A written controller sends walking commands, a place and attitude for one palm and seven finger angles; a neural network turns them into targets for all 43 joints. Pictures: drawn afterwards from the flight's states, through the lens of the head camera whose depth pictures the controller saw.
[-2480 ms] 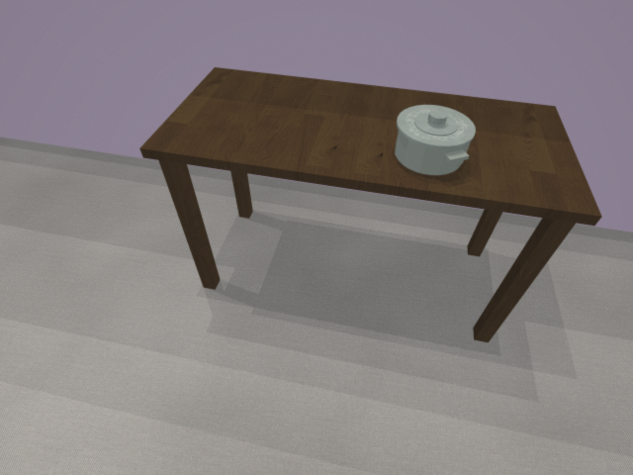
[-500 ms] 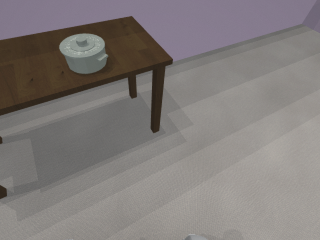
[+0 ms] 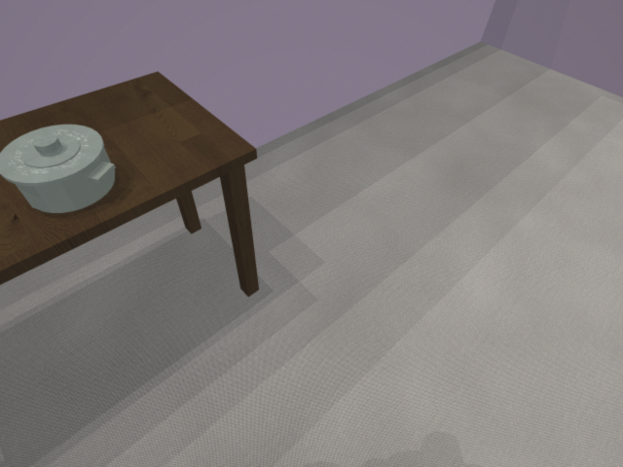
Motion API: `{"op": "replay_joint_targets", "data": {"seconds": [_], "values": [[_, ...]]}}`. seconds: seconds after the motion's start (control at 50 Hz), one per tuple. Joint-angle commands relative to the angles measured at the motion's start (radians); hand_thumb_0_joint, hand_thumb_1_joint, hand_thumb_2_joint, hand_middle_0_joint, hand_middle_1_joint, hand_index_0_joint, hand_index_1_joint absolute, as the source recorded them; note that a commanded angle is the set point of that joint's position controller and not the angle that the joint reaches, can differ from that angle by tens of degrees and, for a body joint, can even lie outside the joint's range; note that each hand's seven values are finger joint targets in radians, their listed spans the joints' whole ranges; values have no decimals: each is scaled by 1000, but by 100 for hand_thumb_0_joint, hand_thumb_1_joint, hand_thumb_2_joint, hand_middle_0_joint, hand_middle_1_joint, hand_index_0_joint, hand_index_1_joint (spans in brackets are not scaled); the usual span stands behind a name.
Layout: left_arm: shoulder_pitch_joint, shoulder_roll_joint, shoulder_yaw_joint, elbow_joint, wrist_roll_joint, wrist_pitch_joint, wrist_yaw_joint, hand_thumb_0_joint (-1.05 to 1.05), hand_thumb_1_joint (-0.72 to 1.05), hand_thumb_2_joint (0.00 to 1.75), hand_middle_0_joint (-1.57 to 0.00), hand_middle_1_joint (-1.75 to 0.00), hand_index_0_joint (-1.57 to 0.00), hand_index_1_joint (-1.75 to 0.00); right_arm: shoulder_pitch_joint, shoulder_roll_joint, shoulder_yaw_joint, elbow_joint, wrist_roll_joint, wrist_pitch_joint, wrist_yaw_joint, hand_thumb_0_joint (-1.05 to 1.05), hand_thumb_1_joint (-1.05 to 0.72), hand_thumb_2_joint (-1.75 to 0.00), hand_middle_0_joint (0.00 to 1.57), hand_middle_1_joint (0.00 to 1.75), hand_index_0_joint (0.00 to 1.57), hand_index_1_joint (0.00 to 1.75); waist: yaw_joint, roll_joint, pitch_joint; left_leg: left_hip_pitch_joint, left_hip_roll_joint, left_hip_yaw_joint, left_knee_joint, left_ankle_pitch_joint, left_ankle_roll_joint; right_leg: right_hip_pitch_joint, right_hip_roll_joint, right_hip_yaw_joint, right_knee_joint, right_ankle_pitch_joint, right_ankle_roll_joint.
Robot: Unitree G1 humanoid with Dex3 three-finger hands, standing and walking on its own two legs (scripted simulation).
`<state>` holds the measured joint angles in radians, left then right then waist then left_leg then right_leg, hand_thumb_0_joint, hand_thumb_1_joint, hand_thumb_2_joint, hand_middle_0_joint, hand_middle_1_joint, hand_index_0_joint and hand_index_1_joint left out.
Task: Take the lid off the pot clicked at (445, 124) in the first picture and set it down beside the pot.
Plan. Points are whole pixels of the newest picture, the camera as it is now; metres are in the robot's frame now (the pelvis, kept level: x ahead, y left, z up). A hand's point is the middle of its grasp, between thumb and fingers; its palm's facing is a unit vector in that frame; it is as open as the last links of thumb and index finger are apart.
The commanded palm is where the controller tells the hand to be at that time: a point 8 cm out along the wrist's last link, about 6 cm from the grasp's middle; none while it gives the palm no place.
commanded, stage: walk to a spot facing it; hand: left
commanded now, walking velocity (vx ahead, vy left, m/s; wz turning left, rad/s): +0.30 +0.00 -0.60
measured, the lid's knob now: (47, 143) +0.63 +0.59 +0.00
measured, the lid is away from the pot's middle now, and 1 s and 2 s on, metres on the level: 0.00 0.00 0.00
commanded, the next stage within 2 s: turn to face it in 0.42 s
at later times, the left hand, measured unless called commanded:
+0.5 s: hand (263, 334) +0.37 +0.12 -0.19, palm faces -0.34 -0.92 -0.19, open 7.4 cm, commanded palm none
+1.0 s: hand (236, 320) +0.39 +0.17 -0.18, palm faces -0.13 -0.98 -0.17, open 7.4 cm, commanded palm none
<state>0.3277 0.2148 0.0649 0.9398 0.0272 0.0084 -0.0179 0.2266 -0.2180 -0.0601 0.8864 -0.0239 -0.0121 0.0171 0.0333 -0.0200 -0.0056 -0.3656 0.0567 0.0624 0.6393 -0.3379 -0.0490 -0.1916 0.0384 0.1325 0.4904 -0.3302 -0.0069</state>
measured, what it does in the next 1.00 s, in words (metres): walks ahead: left foot, then right foot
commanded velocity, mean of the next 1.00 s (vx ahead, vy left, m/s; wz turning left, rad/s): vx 0.03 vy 0.00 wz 0.01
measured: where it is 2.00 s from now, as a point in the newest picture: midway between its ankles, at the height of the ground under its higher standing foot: outside the picture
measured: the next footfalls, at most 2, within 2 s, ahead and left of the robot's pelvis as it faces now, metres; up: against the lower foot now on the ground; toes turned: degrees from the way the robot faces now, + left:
left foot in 0.02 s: +0.07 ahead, +0.13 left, +0.00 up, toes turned +3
right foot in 0.46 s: +0.30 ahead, -0.13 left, +0.00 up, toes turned -24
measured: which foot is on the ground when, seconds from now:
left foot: up 0.00-0.00, down 0.02-0.46, up 0.48-0.82, down 0.84-1.00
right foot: down 0.00-0.02, up 0.04-0.44, down 0.46-0.86, up 0.88-1.00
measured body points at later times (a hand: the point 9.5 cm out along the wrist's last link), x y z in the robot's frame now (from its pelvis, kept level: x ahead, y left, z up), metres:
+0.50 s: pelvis +0.18 -0.02 -0.03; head +0.24 -0.03 +0.42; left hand +0.39 +0.17 -0.17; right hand +0.03 -0.22 -0.17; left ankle +0.04 +0.13 -0.69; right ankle +0.26 -0.12 -0.74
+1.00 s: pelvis +0.28 +0.01 +0.00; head +0.30 +0.04 +0.45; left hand +0.40 +0.23 -0.16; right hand +0.25 -0.22 -0.14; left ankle +0.30 +0.09 -0.74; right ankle +0.22 -0.13 -0.66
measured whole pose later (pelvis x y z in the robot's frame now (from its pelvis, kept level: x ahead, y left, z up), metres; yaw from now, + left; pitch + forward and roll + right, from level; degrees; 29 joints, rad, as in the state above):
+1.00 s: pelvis +0.28 +0.01 +0.00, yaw -11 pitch +1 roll -2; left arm 0.19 0.20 0.08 0.96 0.02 0.05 0.02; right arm 0.31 -0.13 -0.03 0.98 -0.03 0.01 -0.01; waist -0.02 -0.04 0.01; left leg -0.30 0.02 0.05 0.56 -0.28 0.05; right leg -0.47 -0.04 -0.06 1.05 -0.43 0.05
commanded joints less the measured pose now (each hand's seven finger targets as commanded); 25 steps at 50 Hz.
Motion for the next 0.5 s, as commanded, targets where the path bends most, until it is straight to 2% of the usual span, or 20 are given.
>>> {"op": "replay_joint_targets", "data": {"seconds": [0.0,0.02,0.04,0.06,0.08,0.1,0.12,0.14,0.16,0.18,0.22,0.26,0.3,0.34,0.38,0.4,0.42,0.44,0.46,0.48], "values": [[-70,53,28,-121,-22,-31,-11,0,90,90,-20,-30,-20,-30,317,-287,-63,1,-11,-54,-42,0,-90,-90,20,30,20,30,-161,398,-96,567,405,-518,-419,-301,121,-545,63,-64,483,-250,-16],[-125,87,38,-139,-7,-38,-12,0,90,90,-20,-30,-20,-30,301,-269,-48,-5,-9,-47,-42,0,-90,-90,20,30,20,30,-150,277,-8,437,482,-622,-503,-408,184,-593,-21,-44,627,-210,-10],[-130,103,49,-129,1,-40,-19,0,90,90,-20,-30,-20,-30,217,-211,-31,-29,-10,-45,-38,0,-90,-90,20,30,20,30,-112,164,72,311,437,-540,-520,-391,194,-584,-76,-42,688,-125,-5],[-117,96,52,-101,7,-38,-27,0,90,90,-20,-30,-20,-30,160,-154,-17,-30,-8,-54,-40,0,-90,-90,20,30,20,30,-85,150,102,283,373,-409,-506,-264,164,-579,-87,-66,733,-39,1],[-111,86,50,-85,9,-34,-37,0,90,90,-20,-30,-20,-30,127,-121,-4,-27,-4,-62,-42,0,-90,-90,20,30,20,30,-64,142,128,270,329,-276,-484,-94,142,-576,-114,-81,747,27,8],[-87,68,43,-70,8,-29,-42,0,90,90,-20,-30,-20,-30,121,-93,9,-21,3,-69,-45,0,-90,-90,20,30,20,30,-46,144,112,273,291,-168,-456,72,120,-549,-124,-100,742,72,16],[-77,50,36,-64,7,-20,-42,0,90,90,-20,-30,-20,-30,144,-84,11,-6,4,-75,-47,0,-90,-90,20,30,20,30,-39,161,105,289,262,-76,-428,265,103,-544,-117,-113,744,94,25],[-74,38,32,-61,6,-15,-40,0,90,90,-20,-30,-20,-30,170,-75,14,9,7,-78,-51,0,-90,-90,20,30,20,30,-39,175,91,318,250,-13,-394,471,100,-549,-110,-132,738,94,32],[-73,31,30,-59,2,-8,-40,0,90,90,-20,-30,-20,-30,181,-80,14,21,8,-78,-54,0,-90,-90,20,30,20,30,-34,183,75,345,252,31,-373,585,113,-555,-111,-146,708,88,35],[-87,26,26,-65,2,-2,-41,0,90,90,-20,-30,-20,-30,189,-83,13,28,8,-76,-55,0,-90,-90,20,30,20,30,-36,183,81,365,253,58,-362,648,128,-567,-112,-167,666,92,40],[-134,9,20,-74,3,3,-40,0,90,90,-20,-30,-20,-30,210,-82,9,45,7,-70,-57,0,-90,-90,20,30,20,30,-45,155,90,382,247,110,-346,753,131,-564,-105,-210,571,126,46],[-201,-1,12,-95,0,4,-42,0,90,90,-20,-30,-20,-30,221,-87,8,57,3,-61,-56,0,-90,-90,20,30,20,30,-63,169,113,367,234,157,-332,776,137,-513,-94,-256,415,139,44],[-242,3,9,-104,-3,3,-40,0,90,90,-20,-30,-20,-30,228,-97,-1,69,0,-51,-53,0,-90,-90,20,30,20,30,-80,190,109,375,244,182,-301,803,142,-452,-76,-287,308,136,34],[-234,9,10,-104,-1,0,-39,0,90,90,-20,-30,-20,-30,214,-114,-10,70,2,-44,-56,0,-90,-90,20,30,20,30,-64,189,91,393,255,202,-235,901,144,-383,-51,-304,234,155,10],[-144,42,20,-80,4,-9,-33,0,90,90,-20,-30,-20,-30,180,-146,-27,65,7,-40,-53,0,-90,-90,20,30,20,30,-13,200,14,411,256,226,-64,1016,124,-227,-14,-317,162,160,-20],[-59,74,29,-56,7,-19,-27,0,90,90,-20,-30,-20,-30,170,-155,-32,56,12,-38,-50,0,-90,-90,20,30,20,30,30,161,-48,360,241,230,82,1013,99,-70,10,-330,105,201,-32],[66,133,48,-27,8,-33,-20,0,90,90,-20,-30,-20,-30,154,-147,-28,41,20,-35,-43,0,-90,-90,20,30,20,30,104,99,-121,197,220,230,328,789,49,192,-52,-266,20,366,-67],[123,245,68,-17,1,-47,-5,0,90,90,-20,-30,-20,-30,206,-71,-14,16,37,-33,-37,0,-90,-90,20,30,20,30,97,-155,-265,-129,53,193,668,-161,-13,485,-368,177,37,812,-212],[133,295,81,-23,-27,-37,12,0,90,90,-20,-30,-20,-30,180,-65,-10,-7,36,-27,-54,0,-90,-90,20,30,20,30,89,-185,-356,-206,14,35,881,-352,-16,487,-504,366,-18,1005,-311],[70,261,73,-41,-31,-20,24,0,90,90,-20,-30,-20,-30,140,-71,-12,-18,32,-18,-61,0,-90,-90,20,30,20,30,65,-67,-243,-212,65,-48,856,-264,0,363,-464,252,-50,862,-316]]}}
